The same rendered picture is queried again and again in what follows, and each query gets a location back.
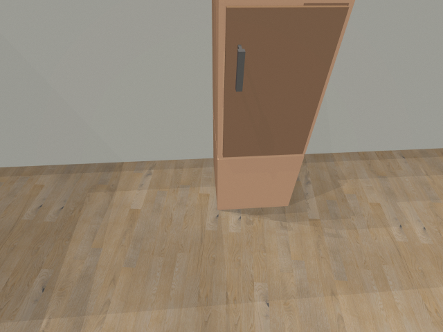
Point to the cupboard door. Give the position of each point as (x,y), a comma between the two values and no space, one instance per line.
(289,51)

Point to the handle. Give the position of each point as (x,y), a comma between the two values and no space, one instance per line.
(240,68)

